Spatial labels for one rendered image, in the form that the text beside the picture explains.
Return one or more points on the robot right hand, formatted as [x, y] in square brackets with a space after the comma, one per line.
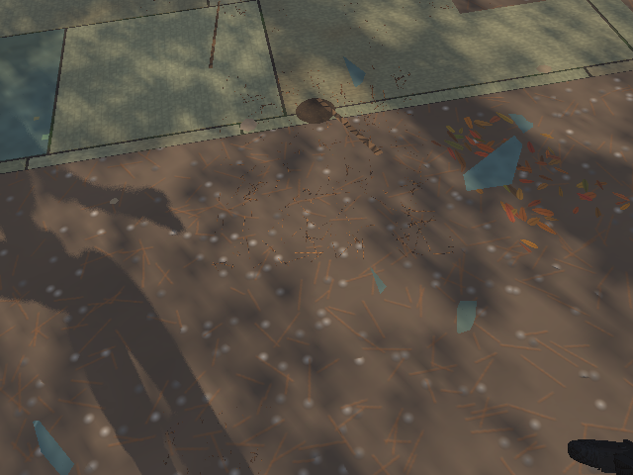
[610, 456]

